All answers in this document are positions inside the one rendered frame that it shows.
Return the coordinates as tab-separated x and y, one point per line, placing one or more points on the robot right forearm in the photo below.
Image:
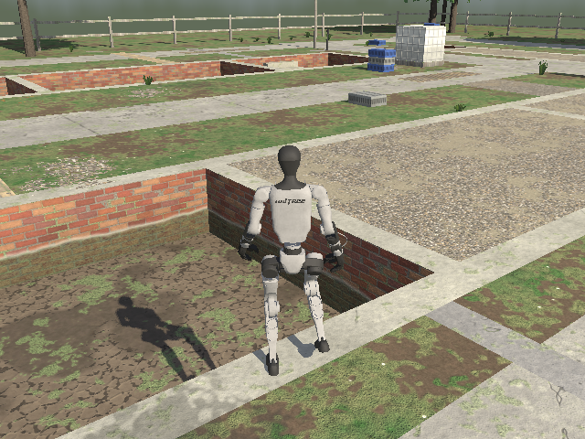
334	242

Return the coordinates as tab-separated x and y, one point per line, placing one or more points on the left robot hand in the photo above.
242	251

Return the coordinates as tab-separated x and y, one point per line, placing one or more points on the robot right upper arm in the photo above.
324	209

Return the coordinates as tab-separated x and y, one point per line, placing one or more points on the robot left upper arm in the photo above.
262	194

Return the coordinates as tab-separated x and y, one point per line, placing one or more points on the robot left foot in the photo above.
273	368

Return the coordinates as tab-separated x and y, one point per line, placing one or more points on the right robot hand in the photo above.
331	258

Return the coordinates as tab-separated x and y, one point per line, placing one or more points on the robot left forearm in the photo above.
246	239

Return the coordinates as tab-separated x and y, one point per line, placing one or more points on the humanoid robot head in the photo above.
289	158

